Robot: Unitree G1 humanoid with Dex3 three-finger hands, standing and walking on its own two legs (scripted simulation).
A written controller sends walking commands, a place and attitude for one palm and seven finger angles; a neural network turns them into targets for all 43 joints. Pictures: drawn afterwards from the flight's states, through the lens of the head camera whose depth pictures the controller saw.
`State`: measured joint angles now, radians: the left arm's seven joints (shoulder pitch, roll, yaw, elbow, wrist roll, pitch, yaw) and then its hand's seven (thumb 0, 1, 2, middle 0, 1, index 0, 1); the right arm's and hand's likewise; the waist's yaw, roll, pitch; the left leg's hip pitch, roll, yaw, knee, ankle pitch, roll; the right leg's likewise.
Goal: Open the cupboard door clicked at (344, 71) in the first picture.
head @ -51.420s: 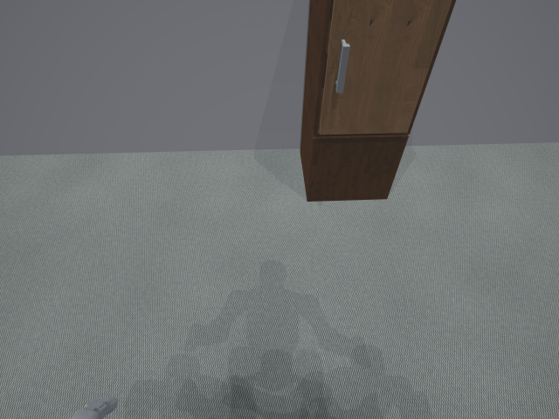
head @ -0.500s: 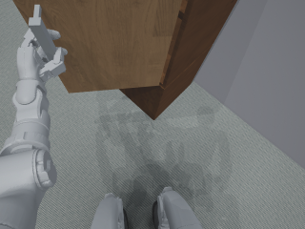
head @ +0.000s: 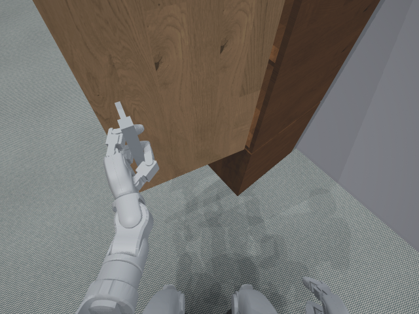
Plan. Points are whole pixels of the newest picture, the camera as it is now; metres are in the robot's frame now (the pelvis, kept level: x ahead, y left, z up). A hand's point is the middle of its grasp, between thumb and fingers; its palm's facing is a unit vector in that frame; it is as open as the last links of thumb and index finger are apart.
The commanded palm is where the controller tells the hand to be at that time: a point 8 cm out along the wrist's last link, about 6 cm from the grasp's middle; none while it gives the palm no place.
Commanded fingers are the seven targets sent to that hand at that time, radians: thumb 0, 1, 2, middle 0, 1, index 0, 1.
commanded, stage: pull the door open along its arc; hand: left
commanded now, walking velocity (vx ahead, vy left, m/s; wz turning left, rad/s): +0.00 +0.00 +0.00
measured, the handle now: (132, 139) +0.44 +0.16 +0.03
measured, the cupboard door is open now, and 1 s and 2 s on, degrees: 76 98 100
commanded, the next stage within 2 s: open thumb and fingers to let go in 0.40 s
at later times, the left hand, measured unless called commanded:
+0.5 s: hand (200, 205) +0.30 +0.03 +0.03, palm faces +0.36 -0.93 -0.03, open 6.1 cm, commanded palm +0.26 +0.07 +0.03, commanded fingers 0.00 0.83 0.87 -0.40 -1.34 -0.40 -1.34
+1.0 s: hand (195, 200) +0.31 +0.03 +0.03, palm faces +0.41 -0.91 -0.04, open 12.2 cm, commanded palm +0.26 +0.07 +0.03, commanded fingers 0.00 -0.50 0.30 -0.27 -1.00 -0.27 -1.00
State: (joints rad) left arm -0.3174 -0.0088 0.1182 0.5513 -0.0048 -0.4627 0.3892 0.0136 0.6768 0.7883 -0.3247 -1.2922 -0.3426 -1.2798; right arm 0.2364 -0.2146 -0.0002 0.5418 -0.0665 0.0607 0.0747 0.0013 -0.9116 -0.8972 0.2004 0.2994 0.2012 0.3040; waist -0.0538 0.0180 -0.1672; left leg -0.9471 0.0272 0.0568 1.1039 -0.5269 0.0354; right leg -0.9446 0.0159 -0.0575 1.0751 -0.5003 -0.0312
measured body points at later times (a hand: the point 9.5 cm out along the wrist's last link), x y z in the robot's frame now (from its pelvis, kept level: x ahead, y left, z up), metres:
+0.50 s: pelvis +0.00 -0.05 +0.01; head +0.07 -0.06 +0.45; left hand +0.28 +0.07 +0.04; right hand +0.17 -0.26 -0.11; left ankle +0.00 +0.10 -0.66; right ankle +0.00 -0.10 -0.66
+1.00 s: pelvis -0.01 -0.05 +0.00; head +0.07 -0.07 +0.44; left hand +0.29 +0.08 +0.03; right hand +0.16 -0.26 -0.13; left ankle +0.00 +0.10 -0.66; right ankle +0.00 -0.10 -0.66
